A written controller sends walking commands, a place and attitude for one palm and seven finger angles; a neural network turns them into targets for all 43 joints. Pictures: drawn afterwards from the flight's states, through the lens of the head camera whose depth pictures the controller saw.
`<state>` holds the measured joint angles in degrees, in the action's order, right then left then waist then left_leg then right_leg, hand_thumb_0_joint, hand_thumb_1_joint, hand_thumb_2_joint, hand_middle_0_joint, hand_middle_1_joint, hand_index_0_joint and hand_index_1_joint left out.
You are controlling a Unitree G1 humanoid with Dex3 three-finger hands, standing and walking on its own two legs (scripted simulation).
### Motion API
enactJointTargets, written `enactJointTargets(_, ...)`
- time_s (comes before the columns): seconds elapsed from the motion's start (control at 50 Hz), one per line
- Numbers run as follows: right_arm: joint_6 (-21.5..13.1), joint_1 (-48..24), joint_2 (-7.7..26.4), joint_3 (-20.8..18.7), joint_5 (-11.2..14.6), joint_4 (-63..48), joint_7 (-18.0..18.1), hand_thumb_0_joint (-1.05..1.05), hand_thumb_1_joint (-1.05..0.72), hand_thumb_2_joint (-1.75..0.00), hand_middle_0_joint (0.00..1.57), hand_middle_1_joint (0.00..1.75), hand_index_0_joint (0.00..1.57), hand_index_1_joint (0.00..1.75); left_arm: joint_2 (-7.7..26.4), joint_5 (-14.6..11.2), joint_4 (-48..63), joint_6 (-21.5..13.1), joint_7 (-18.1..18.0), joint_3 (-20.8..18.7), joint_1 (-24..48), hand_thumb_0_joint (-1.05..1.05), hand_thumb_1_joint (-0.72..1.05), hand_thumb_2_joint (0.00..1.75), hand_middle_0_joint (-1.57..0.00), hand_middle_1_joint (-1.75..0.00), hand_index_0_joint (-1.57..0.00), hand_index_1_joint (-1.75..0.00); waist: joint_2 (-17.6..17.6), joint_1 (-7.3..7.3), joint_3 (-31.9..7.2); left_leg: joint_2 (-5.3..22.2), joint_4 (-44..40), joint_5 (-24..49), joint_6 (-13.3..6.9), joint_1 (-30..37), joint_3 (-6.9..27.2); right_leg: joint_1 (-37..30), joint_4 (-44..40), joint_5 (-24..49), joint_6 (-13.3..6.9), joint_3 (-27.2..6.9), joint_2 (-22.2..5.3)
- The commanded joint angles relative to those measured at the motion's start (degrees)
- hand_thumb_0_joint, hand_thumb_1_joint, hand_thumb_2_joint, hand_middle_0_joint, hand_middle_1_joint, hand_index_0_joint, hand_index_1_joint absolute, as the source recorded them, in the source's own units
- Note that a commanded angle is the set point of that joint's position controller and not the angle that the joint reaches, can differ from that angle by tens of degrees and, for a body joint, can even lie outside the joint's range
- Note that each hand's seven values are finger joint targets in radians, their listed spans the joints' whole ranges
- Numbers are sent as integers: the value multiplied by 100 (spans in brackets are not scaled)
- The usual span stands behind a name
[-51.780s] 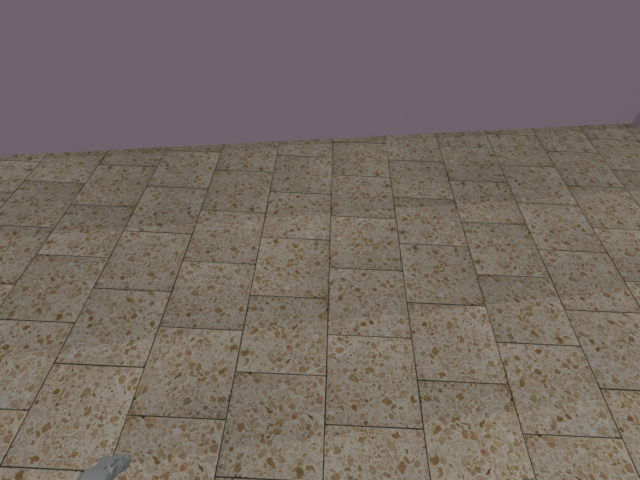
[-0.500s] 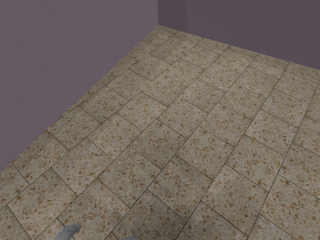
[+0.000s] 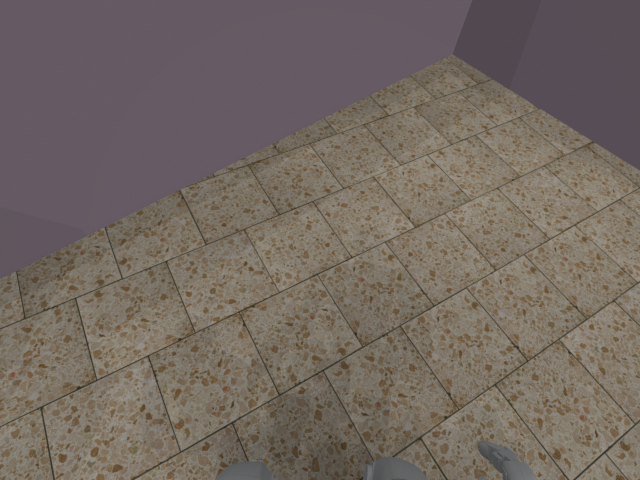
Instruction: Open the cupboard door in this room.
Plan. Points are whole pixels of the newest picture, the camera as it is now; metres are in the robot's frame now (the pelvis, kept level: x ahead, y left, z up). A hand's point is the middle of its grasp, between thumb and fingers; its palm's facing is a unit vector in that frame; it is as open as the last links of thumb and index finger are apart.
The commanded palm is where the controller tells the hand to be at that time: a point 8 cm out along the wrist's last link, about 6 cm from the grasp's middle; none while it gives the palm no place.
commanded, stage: turn to face it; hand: left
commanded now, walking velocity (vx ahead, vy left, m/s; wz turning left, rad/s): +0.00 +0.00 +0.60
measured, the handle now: out of the picture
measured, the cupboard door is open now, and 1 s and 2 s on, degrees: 43 43 43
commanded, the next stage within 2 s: none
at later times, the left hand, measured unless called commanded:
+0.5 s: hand out of the picture +0.07 +0.15 -0.14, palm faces +0.26 -0.93 -0.25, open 7.4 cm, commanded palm none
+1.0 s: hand out of the picture +0.03 +0.20 -0.15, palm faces +0.55 -0.78 -0.28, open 7.4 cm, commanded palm none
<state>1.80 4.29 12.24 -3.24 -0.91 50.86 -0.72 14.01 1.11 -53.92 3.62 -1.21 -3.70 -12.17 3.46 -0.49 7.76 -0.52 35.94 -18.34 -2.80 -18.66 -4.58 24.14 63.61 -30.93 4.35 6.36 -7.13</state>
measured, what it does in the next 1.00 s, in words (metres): steps on the spot, turning left: right foot, then left foot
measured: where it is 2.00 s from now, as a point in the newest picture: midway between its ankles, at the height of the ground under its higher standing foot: outside the picture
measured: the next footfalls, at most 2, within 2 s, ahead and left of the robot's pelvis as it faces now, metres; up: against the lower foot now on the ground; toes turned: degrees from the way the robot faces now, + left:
right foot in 0.30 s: +0.07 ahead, -0.16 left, +0.00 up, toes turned +6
left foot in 0.66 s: +0.04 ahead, +0.09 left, +0.00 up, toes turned +31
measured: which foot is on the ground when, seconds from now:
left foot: down 0.00-0.30, up 0.32-0.64, down 0.66-1.00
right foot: up 0.00-0.28, down 0.30-0.66, up 0.68-1.00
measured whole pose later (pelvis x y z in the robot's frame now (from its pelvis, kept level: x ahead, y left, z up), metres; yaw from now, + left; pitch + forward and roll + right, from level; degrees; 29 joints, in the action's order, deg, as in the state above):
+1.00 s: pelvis +0.06 -0.04 +0.01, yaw +35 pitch +2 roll +0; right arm 3.1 9.0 12.7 -3.8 -1.6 52.2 -0.4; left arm 14.0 1.1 -49.9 2.7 -0.4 -3.7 -7.8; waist -0.8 1.0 4.9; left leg -1.1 31.4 -14.7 0.1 -18.7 4.3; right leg 22.5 44.5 -22.8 4.3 1.5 -3.0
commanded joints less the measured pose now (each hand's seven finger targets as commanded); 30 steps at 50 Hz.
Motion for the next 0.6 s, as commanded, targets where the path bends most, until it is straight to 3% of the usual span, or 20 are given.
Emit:
enactJointTargets(0.0,-77,384,1202,-294,-28,-203,160,0,-90,-90,20,30,20,30,458,4,627,-181,53,-141,222,0,90,90,-20,-30,-20,-30,-1199,153,-1028,1460,-1514,2662,-634,1044,1577,782,403,694,106,-628,36)
enactJointTargets(0.04,-91,418,1184,-283,-34,-204,149,0,-90,-90,20,30,20,30,416,4,597,-166,70,-137,187,0,90,90,-20,-30,-20,-30,-1121,112,-985,1332,-1580,2353,-605,858,1573,632,16,796,108,-590,139)
enactJointTargets(0.16,-31,449,1283,-359,-87,-218,100,0,-90,-90,20,30,20,30,335,-13,790,-195,63,-100,472,0,90,90,-20,-30,-20,-30,-1253,160,-842,1221,-1543,1656,-607,367,2017,-122,-1647,682,65,-405,467)
enactJointTargets(0.2,-13,373,1301,-383,-69,-247,95,0,-90,-90,20,30,20,30,362,-28,784,-254,55,-93,267,0,90,90,-20,-30,-20,-30,-1419,70,-988,1141,-1247,2044,-539,274,2114,-649,-2356,909,22,-342,635)
enactJointTargets(0.22,-5,276,1255,-390,-52,-279,93,0,-90,-90,20,30,20,30,381,-42,737,-290,42,-110,70,0,90,90,-20,-30,-20,-30,-1365,-44,-1089,1047,-1026,2070,-434,67,2093,-1124,-2945,1314,5,-316,657)
enactJointTargets(0.24,-3,211,1137,-384,-11,-327,84,0,-90,-90,20,30,20,30,511,-40,680,-349,14,-154,-182,0,90,90,-20,-30,-20,-30,-1086,-197,-1170,812,-677,1675,-211,-359,1998,-1830,-3769,1872,-28,-417,491)
enactJointTargets(0.26,-14,323,787,-341,52,-380,51,0,-90,-90,20,30,20,30,958,34,662,-433,-39,-243,-395,0,90,90,-20,-30,-20,-30,255,-279,-1351,219,307,364,187,-1197,1420,-2683,-4564,2031,-320,-1481,-628)
enactJointTargets(0.28,-19,291,570,-305,58,-499,43,0,-90,-90,20,30,20,30,1399,71,676,-441,-72,-299,-437,0,90,90,-20,-30,-20,-30,1586,-345,-1304,-424,1918,-1774,545,-1789,550,-2565,-4795,2907,-1046,-2887,-2142)
enactJointTargets(0.3,25,315,820,-355,22,-461,29,0,-90,-90,20,30,20,30,1273,25,715,-428,-103,-253,-294,0,90,90,-20,-30,-20,-30,1099,-254,-1240,-39,2967,-1742,474,-1555,874,-1918,-4666,3170,-1372,-2503,-2321)
enactJointTargets(0.32,84,397,716,-337,-18,-339,3,0,-90,-90,20,30,20,30,902,10,779,-436,-113,-160,120,0,90,90,-20,-30,-20,-30,759,4,-999,79,3443,-1268,500,-1623,925,-1723,-4614,3214,-1290,-1852,-1834)
enactJointTargets(0.34,125,434,665,-326,-13,-223,-7,0,-90,-90,20,30,20,30,777,-6,829,-420,-114,-119,332,0,90,90,-20,-30,-20,-30,973,129,-950,174,3694,-1003,591,-1697,771,-1758,-4430,3632,-1158,-1509,-1491)
enactJointTargets(0.36,148,444,670,-304,-9,-177,-34,0,-90,-90,20,30,20,30,669,-18,848,-412,-106,-75,423,0,90,90,-20,-30,-20,-30,985,185,-888,256,3737,-755,649,-1674,646,-1761,-4279,4117,-1067,-953,-1282)
enactJointTargets(0.38,156,413,616,-269,-5,-165,-56,0,-90,-90,20,30,20,30,608,-14,849,-428,-102,-65,393,0,90,90,-20,-30,-20,-30,990,177,-845,283,3535,-662,689,-1630,521,-1790,-4236,4452,-1013,-622,-1209)
enactJointTargets(0.46,120,65,385,-145,22,-216,-111,0,-90,-90,20,30,20,30,782,22,706,-442,-95,-149,-81,0,90,90,-20,-30,-20,-30,693,-66,-1007,212,1709,-690,704,-1196,10,-2413,-3855,5298,-906,-70,-1188)
enactJointTargets(0.52,77,-123,333,-111,38,-285,-137,0,-90,-90,20,30,20,30,976,56,575,-426,-73,-220,-336,0,90,90,-20,-30,-20,-30,860,-221,-943,97,797,-734,607,-814,-252,-2461,-3607,5533,-915,19,-1331)
enactJointTargets(0.54,57,-64,364,-110,40,-285,-132,0,-90,-90,20,30,20,30,1007,56,553,-424,-65,-242,-333,0,90,90,-20,-30,-20,-30,907,-184,-1001,68,504,-633,562,-649,-287,-2449,-3473,5590,-889,45,-1368)
enactJointTargets(0.58,34,284,493,-155,18,-237,-113,0,-90,-90,20,30,20,30,1043,17,559,-421,-32,-267,-229,0,90,90,-20,-30,-20,-30,788,52,-1119,-48,-252,47,469,114,-396,-2052,-3006,5317,-673,286,-1308)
